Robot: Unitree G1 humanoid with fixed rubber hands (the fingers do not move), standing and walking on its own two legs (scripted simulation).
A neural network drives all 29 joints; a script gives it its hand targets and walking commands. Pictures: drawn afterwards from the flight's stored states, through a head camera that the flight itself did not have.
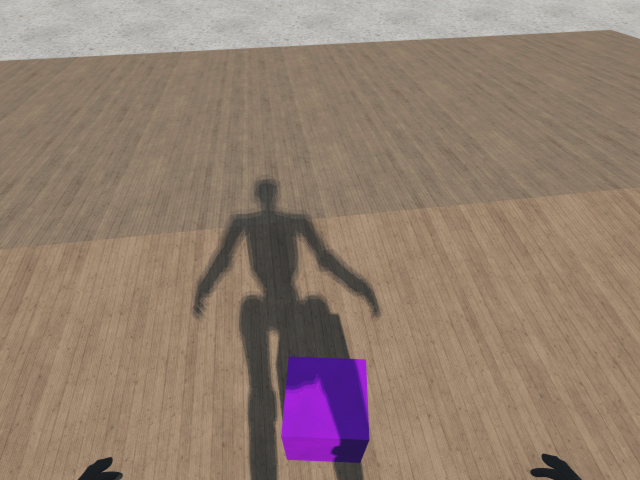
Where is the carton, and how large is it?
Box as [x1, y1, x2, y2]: [281, 357, 368, 462]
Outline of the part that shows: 289,357 281,433 287,459 359,462 368,441 365,359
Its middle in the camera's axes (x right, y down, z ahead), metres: +0.01 +0.48 +1.08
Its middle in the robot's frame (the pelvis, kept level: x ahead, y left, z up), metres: +0.40 -0.01 -0.66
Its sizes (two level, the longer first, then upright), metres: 0.210 0.200 0.250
